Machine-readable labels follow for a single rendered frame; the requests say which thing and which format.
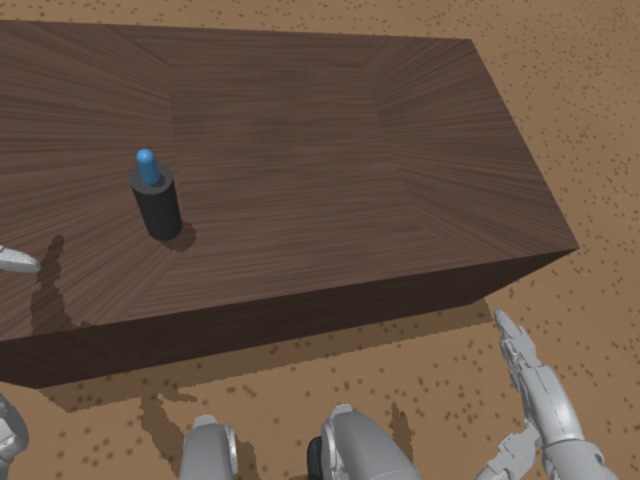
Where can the left robot hand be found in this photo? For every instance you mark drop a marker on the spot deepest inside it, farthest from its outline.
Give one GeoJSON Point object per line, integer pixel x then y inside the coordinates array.
{"type": "Point", "coordinates": [17, 261]}

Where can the right robot arm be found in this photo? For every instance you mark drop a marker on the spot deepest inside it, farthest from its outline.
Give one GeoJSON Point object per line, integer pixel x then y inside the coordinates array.
{"type": "Point", "coordinates": [574, 459]}

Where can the bottle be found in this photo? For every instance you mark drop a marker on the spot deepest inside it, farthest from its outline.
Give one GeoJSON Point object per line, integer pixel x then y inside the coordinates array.
{"type": "Point", "coordinates": [153, 187]}

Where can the right robot foot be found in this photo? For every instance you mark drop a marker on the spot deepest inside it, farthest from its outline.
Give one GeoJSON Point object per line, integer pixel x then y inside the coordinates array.
{"type": "Point", "coordinates": [314, 459]}

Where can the left robot arm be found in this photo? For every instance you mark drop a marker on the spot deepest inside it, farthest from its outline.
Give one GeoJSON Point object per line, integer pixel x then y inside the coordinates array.
{"type": "Point", "coordinates": [14, 436]}

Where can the right robot hand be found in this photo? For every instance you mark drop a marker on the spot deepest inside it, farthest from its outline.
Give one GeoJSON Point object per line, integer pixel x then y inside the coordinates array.
{"type": "Point", "coordinates": [550, 416]}

